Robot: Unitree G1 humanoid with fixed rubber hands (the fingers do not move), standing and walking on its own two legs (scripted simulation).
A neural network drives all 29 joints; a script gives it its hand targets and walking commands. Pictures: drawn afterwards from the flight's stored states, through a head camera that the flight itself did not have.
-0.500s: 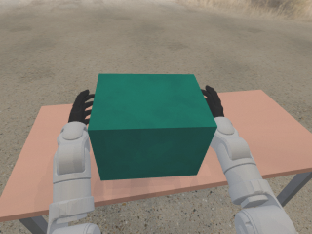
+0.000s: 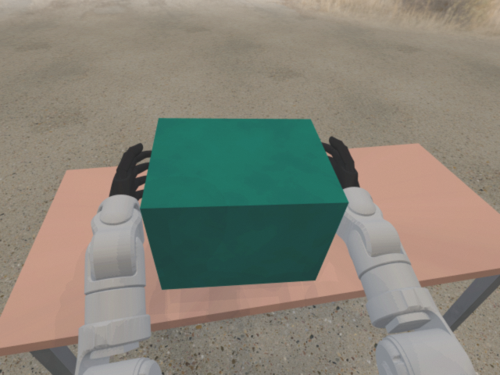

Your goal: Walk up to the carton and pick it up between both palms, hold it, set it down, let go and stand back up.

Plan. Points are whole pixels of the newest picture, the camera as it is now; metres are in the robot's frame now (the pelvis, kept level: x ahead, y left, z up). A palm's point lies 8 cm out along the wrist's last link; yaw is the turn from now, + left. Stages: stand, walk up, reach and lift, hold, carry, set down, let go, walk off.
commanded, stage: hold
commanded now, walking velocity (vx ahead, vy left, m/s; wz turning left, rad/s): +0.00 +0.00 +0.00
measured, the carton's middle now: (238, 201) +0.35 +0.01 +0.15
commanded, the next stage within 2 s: none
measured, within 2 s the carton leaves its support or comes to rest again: neither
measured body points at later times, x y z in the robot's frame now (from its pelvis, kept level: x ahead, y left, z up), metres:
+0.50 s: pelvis +0.00 +0.00 +0.00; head -0.04 +0.03 +0.45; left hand +0.37 +0.18 +0.18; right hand +0.37 -0.16 +0.17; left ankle +0.02 +0.12 -0.75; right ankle +0.01 -0.11 -0.75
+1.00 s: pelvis +0.00 +0.00 +0.00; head -0.04 +0.03 +0.45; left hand +0.37 +0.18 +0.18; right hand +0.37 -0.16 +0.17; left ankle +0.02 +0.12 -0.75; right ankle +0.01 -0.11 -0.75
